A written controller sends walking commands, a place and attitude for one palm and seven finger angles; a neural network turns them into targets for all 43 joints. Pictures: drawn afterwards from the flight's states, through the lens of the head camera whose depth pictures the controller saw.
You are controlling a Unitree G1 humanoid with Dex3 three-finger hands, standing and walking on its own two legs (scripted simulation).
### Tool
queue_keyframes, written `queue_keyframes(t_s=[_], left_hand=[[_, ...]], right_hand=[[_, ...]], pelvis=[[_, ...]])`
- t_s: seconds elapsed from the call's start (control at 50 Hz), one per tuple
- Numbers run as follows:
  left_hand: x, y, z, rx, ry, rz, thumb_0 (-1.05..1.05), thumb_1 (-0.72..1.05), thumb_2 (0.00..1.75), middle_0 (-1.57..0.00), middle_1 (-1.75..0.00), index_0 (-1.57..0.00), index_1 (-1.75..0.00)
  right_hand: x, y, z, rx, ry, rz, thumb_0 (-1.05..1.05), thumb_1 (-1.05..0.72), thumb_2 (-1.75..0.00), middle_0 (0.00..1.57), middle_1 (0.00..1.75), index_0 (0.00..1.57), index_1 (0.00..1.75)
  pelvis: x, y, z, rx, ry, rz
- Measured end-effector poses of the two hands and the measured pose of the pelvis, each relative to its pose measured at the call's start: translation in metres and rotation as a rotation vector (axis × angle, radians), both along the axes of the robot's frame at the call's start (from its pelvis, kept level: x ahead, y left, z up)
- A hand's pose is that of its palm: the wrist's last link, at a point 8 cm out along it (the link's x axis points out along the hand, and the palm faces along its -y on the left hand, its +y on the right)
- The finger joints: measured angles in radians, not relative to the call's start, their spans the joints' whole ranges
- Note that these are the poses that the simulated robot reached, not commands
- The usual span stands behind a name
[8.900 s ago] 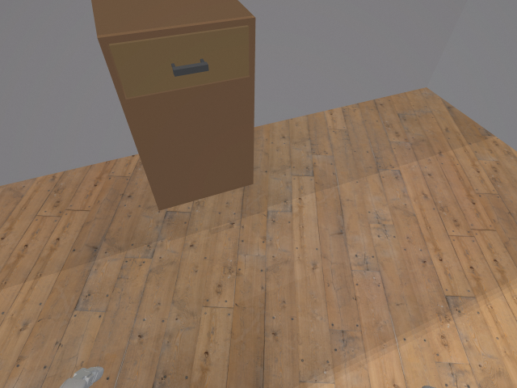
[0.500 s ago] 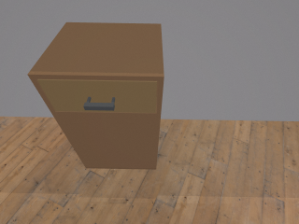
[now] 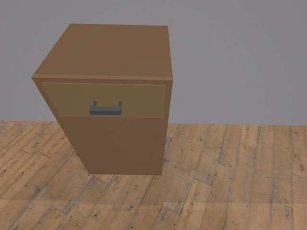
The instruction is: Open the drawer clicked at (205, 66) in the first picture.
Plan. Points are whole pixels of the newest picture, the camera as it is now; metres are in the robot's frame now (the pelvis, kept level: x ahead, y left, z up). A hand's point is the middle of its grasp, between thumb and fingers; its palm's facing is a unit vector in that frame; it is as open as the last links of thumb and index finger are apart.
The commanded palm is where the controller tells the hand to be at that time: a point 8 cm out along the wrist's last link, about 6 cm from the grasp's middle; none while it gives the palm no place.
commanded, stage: come to a stop and stand still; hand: left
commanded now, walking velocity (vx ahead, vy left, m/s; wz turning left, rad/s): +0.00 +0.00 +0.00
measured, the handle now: (106, 107) +0.55 +0.22 -0.06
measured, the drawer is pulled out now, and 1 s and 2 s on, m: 0.00 0.00 0.00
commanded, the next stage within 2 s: look again from close up in 0.14 s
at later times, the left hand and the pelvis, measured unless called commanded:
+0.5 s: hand out of the picture +0.00 +0.19 -0.18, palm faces +0.03 -0.98 -0.21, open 7.3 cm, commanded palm none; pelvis -0.01 +0.02 -0.01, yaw +0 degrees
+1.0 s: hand out of the picture -0.02 +0.17 -0.19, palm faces +0.03 -0.99 -0.17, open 7.3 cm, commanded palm none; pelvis +0.00 +0.01 -0.01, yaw +0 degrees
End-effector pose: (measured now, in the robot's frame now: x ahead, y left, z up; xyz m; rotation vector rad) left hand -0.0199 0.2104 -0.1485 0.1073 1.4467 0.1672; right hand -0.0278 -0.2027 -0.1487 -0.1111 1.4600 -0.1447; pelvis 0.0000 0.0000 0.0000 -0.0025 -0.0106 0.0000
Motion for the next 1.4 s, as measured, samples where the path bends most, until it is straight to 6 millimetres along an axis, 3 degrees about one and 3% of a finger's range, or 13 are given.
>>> queue_keyframes(t_s=[0.28,0.42,0.6,0.82,0.98,1.12,1.24,1.4], left_hand=[[0.004,0.007,0.0,0.016,-0.014,-0.011,0.0,0.91,0.9,-0.2,-0.3,-0.2,-0.3],[0.005,0.023,-0.002,0.029,-0.04,-0.036,0.01,0.91,0.9,-0.2,-0.3,-0.2,-0.3],[0.013,0.035,0.0,0.041,-0.083,-0.047,0.0,0.91,0.9,-0.2,-0.3,-0.2,-0.3],[0.002,0.026,0.0,0.021,-0.036,-0.045,0.0,0.91,0.9,-0.2,-0.3,-0.2,-0.3],[-0.003,0.012,-0.007,-0.002,-0.009,-0.028,0.0,0.91,0.9,-0.2,-0.3,-0.2,-0.3],[0.003,0.002,-0.013,-0.007,-0.002,0.019,0.0,0.91,0.9,-0.2,-0.3,-0.2,-0.3],[0.004,-0.005,-0.019,-0.025,0.045,0.065,0.0,0.91,0.9,-0.2,-0.3,-0.2,-0.3],[0.042,0.005,0.004,0.039,-0.026,0.056,0.0,0.91,0.9,-0.2,-0.3,-0.2,-0.3]], right_hand=[[0.013,-0.002,-0.001,-0.01,-0.023,0.014,0.01,-0.91,-0.9,0.2,0.3,0.2,0.3],[0.02,0.001,-0.007,-0.019,-0.097,0.024,0.01,-0.92,-0.9,0.2,0.3,0.2,0.3],[0.011,0.012,-0.01,0.002,-0.104,0.033,0.01,-0.92,-0.9,0.2,0.3,0.2,0.3],[-0.011,0.015,-0.008,0.017,-0.029,0.02,0.01,-0.91,-0.9,0.2,0.3,0.2,0.3],[-0.012,0.005,-0.01,0.011,0.002,0.017,0.01,-0.91,-0.9,0.2,0.3,0.2,0.3],[0.009,-0.008,-0.017,0.005,0.022,0.037,0.01,-0.91,-0.9,0.2,0.3,0.2,0.3],[0.052,-0.008,-0.012,-0.028,-0.016,0.062,0.01,-0.91,-0.9,0.2,0.3,0.2,0.3],[0.089,-0.019,-0.001,-0.037,-0.08,0.048,0.02,-0.93,-0.89,0.2,0.3,0.2,0.3]], pelvis=[[0.001,0.006,-0.002,-0.009,0.012,0.002],[-0.006,0.018,-0.008,-0.008,0.002,0.003],[-0.011,0.024,-0.009,0.003,-0.02,-0.008],[-0.012,0.019,-0.006,0.01,-0.008,-0.013],[-0.003,0.011,-0.01,0.014,-0.005,-0.002],[0.02,0.001,-0.019,0.004,0.011,0.027],[0.037,0.003,-0.018,-0.002,0.021,0.048],[0.045,0.0,-0.003,0.033,0.009,0.016]])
